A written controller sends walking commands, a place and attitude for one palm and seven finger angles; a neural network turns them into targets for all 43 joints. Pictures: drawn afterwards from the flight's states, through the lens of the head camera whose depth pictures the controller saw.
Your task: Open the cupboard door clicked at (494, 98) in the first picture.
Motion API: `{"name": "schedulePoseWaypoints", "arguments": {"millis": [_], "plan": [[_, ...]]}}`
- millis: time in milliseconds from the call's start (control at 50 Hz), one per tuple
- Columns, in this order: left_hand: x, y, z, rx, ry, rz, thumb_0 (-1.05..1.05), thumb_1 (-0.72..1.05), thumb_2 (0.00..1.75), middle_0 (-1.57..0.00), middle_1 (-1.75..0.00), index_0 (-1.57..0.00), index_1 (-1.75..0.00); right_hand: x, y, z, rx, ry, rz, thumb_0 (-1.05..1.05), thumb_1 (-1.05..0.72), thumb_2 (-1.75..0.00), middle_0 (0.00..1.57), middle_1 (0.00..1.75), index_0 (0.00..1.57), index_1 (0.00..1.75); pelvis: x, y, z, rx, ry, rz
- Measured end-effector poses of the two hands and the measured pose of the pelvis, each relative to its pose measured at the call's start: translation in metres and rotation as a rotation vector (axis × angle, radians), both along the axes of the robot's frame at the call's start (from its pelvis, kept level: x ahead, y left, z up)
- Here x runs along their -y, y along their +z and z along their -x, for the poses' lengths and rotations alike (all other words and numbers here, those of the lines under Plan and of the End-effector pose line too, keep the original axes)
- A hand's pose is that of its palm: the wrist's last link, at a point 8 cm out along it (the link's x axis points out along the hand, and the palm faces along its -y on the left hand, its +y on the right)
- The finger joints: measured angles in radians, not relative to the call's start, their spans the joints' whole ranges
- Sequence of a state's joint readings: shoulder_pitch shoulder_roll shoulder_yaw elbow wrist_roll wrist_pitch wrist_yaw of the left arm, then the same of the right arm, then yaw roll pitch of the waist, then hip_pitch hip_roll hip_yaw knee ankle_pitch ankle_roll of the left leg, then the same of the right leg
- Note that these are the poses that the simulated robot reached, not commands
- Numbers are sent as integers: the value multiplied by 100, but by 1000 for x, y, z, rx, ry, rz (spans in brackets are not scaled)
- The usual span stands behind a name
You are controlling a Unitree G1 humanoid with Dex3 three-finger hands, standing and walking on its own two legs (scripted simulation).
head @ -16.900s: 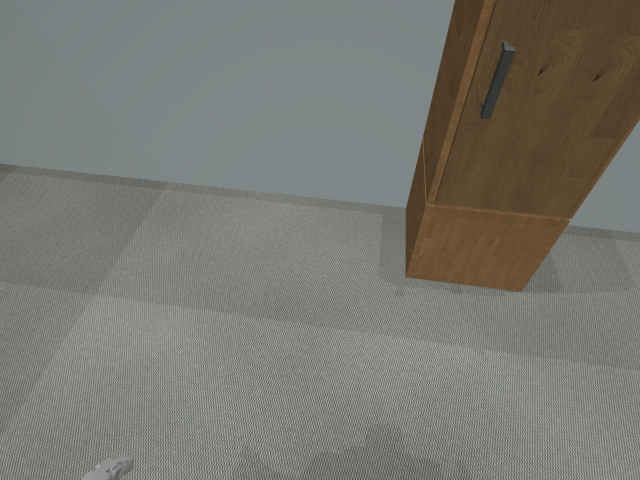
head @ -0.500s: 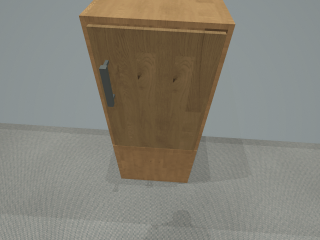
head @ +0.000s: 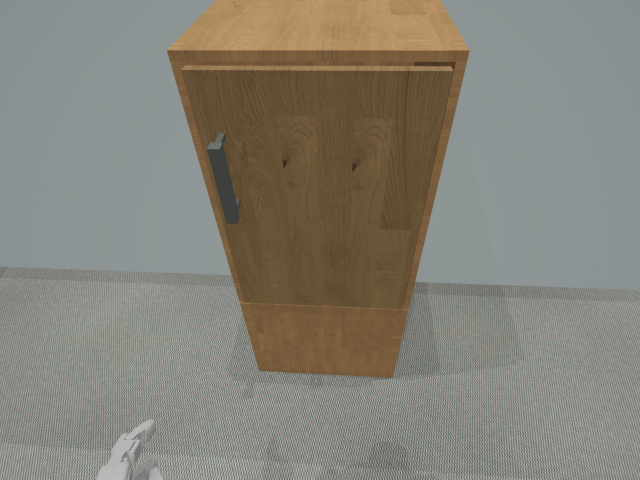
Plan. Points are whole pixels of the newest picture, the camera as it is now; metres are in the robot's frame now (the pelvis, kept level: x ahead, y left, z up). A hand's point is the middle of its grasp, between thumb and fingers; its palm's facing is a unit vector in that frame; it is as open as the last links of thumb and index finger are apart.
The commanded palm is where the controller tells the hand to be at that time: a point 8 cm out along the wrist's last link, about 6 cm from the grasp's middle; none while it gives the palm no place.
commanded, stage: raise the hand with hooked fingers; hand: left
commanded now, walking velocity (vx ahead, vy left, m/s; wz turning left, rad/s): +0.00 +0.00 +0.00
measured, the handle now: (227, 179) +0.59 +0.19 +0.07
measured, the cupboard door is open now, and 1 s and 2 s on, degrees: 0 0 0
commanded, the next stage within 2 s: move the hooked fingers beside the handle in 1.94 s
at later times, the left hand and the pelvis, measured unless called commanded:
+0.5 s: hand (175, 420) +0.19 +0.18 +0.01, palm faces +0.03 -0.99 -0.12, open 10.0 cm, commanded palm +0.17 +0.24 +0.00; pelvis +0.01 -0.02 -0.08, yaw +2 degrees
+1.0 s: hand (152, 364) +0.26 +0.23 +0.03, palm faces -0.06 -1.00 -0.07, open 12.9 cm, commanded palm +0.23 +0.29 +0.05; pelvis +0.02 +0.00 -0.04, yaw +0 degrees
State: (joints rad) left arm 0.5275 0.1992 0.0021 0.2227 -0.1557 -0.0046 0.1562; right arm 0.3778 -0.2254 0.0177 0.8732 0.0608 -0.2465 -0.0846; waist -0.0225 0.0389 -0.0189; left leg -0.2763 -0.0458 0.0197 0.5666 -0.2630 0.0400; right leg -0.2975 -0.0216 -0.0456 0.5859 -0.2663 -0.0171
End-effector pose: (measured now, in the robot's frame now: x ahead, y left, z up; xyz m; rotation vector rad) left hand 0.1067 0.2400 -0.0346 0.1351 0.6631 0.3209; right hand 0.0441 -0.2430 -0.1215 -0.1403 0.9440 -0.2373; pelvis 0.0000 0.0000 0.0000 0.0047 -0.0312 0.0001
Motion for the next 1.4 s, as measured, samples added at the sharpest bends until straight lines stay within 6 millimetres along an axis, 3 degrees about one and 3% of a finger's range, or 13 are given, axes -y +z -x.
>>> {"name": "schedulePoseWaypoints", "arguments": {"millis": [80, 140, 220, 300, 400, 480, 560, 640, 760, 940, 1120, 1280, 1400], "plan": [[30, 55, -73, 449, -158, 35, 4, 86, 85, -20, -36, -20, -36, 16, 17, -59, 256, 54, 56, 2, -92, -90, 20, 30, 20, 30, -1, -14, 5, -52, 8, 2], [55, 59, -97, 675, -292, 149, 2, 78, 83, -20, -40, -20, -40, 25, 35, -98, 386, 100, 91, 2, -92, -90, 20, 30, 20, 30, 6, -30, 7, -103, -15, -10], [62, 19, -84, 653, -396, 216, 1, 68, 79, -22, -46, -22, -46, 31, 55, -139, 475, 160, 137, 1, -91, -90, 20, 30, 20, 30, 15, -49, 5, -137, -22, -11], [35, -17, -47, 464, -287, 183, 1, 57, 75, -23, -52, -23, -52, 28, 58, -172, 491, 212, 154, 1, -91, -90, 20, 30, 20, 30, 20, -61, -2, -170, -13, 1], [-4, 15, -27, 569, -180, 13, 1, 45, 70, -24, -59, -24, -59, 7, 30, -194, 442, 284, 114, 1, -91, -90, 20, 30, 20, 30, 22, -70, -10, -216, 19, 40], [-1, 48, -54, 760, -298, -23, 1, 36, 66, -23, -65, -24, -65, -15, -3, -190, 382, 314, 41, 1, -91, -90, 20, 30, 20, 30, 19, -76, -9, -237, 38, 64], [13, 40, -96, 660, -471, 78, 1, 26, 62, -24, -71, -24, -71, -26, -22, -166, 304, 245, -32, 1, -90, -90, 21, 30, 20, 30, 17, -73, -9, -251, 23, 54], [4, 31, -114, 491, -445, 161, 0, 17, 58, -25, -77, -26, -77, -20, -19, -137, 237, 139, -42, 1, -90, -90, 21, 30, 20, 30, 14, -60, -16, -244, 0, 34], [-31, 67, -106, 619, -275, 44, 0, 3, 52, -27, -86, -27, -86, 3, -3, -114, 194, 88, 36, 1, -90, -90, 21, 30, 20, 30, 9, -48, -25, -226, -4, 33], [-35, 54, -123, 577, -402, 100, 0, -18, 43, -28, -99, -28, -99, 17, 14, -124, 240, 125, 125, 1, -90, -90, 20, 30, 20, 30, 0, -45, -20, -207, 7, 46], [-66, 104, -144, 729, -327, 35, -1, -38, 34, -30, -112, -30, -112, -8, 37, -144, 341, 161, 86, 1, -90, -90, 20, 30, 20, 30, -3, -34, -23, -159, 8, 49], [-80, 97, -158, 585, -335, 93, -1, -47, 31, -30, -118, -30, -118, -21, 35, -144, 318, 185, 55, 1, -90, -90, 21, 30, 20, 30, -7, -27, -21, -140, 9, 45], [-92, 124, -171, 708, -324, 55, -2, -49, 30, -30, -119, -30, -119, -17, 35, -133, 276, 182, 74, 1, -90, -90, 21, 30, 20, 30, -5, -23, -20, -124, 7, 43]]}}
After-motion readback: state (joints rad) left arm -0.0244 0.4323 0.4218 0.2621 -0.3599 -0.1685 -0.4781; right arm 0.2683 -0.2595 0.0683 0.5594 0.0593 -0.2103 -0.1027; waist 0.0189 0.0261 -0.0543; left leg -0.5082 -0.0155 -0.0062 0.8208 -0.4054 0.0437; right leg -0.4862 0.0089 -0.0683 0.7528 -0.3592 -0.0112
